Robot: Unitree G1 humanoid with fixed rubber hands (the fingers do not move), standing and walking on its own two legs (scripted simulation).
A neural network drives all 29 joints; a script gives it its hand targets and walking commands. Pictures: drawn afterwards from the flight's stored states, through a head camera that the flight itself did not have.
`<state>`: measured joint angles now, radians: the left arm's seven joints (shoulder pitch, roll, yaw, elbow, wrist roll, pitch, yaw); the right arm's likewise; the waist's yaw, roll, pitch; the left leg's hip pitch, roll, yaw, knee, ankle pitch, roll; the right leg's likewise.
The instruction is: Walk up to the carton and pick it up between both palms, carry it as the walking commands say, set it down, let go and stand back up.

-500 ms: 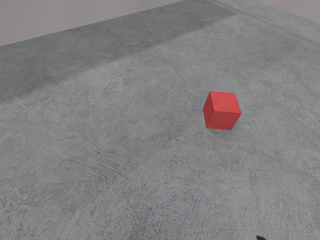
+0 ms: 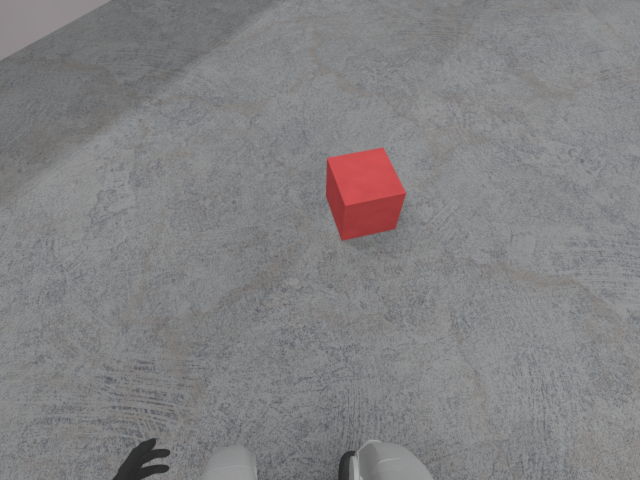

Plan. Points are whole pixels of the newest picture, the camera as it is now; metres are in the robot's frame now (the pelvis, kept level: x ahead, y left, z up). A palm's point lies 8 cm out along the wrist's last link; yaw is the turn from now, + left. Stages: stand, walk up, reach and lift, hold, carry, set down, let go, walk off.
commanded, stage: walk up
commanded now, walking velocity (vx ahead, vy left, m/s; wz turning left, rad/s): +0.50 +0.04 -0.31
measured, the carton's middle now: (362, 194) +1.02 -0.21 -0.65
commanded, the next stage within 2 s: none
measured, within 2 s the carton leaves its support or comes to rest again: neither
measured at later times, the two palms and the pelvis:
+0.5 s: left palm (130, 381) +0.26 +0.28 -0.14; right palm (470, 297) +0.35 -0.25 -0.09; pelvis +0.26 +0.03 +0.01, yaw -7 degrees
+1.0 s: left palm (228, 212) +0.54 +0.15 -0.10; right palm (499, 274) +0.41 -0.33 -0.13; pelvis +0.44 -0.08 +0.01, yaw -6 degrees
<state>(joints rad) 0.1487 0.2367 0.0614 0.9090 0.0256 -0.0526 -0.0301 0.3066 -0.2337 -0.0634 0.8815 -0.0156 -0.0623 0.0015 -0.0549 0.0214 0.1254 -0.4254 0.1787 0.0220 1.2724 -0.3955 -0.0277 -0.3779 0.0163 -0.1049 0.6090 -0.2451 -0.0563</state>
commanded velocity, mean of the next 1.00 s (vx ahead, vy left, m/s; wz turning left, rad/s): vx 0.41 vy -0.11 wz -0.10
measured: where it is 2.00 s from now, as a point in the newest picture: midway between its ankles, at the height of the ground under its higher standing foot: (343, 350)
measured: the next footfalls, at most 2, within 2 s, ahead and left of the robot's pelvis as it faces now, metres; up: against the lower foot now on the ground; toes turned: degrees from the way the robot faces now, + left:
left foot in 0.40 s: +0.38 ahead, +0.12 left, +0.00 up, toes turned +4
right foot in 0.88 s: +0.52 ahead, -0.20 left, +0.00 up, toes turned -14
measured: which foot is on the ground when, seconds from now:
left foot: up 0.00-0.38, down 0.40-0.86, up 0.88-1.00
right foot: down 0.00-0.40, up 0.42-0.86, down 0.88-1.00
